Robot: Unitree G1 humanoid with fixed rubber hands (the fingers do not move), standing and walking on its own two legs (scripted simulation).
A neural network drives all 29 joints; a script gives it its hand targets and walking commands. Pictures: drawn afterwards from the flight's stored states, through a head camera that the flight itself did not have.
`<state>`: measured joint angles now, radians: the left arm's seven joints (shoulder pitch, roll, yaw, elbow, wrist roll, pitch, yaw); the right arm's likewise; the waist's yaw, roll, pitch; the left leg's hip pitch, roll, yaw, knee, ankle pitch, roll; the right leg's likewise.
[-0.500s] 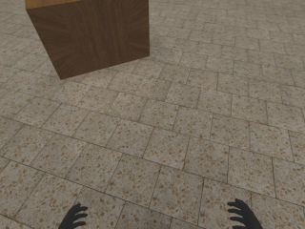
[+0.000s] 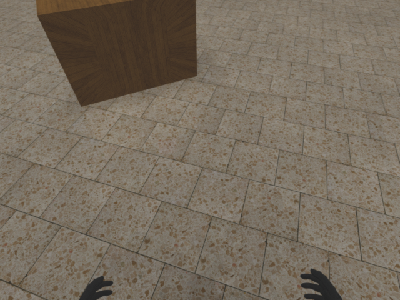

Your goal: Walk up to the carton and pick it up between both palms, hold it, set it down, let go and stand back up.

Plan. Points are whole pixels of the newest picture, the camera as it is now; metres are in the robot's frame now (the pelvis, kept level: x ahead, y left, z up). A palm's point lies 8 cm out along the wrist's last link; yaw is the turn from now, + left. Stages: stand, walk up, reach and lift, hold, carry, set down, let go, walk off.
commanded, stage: stand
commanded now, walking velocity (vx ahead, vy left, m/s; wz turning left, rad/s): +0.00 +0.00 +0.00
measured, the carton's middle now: out of the picture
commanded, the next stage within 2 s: walk up in 1.08 s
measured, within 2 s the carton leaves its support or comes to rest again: neither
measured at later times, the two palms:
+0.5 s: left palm out of the picture +0.11 +0.25 -0.10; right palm out of the picture +0.11 -0.25 -0.09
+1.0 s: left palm out of the picture +0.10 +0.25 -0.09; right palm out of the picture +0.10 -0.25 -0.09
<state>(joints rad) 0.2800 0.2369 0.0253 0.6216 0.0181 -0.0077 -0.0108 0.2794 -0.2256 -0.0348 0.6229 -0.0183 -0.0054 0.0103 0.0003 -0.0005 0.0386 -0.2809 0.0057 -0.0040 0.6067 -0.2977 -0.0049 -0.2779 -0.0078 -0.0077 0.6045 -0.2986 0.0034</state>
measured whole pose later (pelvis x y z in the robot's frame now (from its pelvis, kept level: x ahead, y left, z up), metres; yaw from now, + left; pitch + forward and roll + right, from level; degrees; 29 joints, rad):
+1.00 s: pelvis +0.00 +0.00 +0.00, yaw +0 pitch -2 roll +0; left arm 0.30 0.25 0.01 0.66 0.01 0.00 -0.01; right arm 0.30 -0.24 -0.02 0.66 -0.01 0.00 0.01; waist 0.00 0.00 0.03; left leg -0.26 0.01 0.00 0.57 -0.28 -0.01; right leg -0.26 -0.01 -0.01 0.57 -0.28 0.01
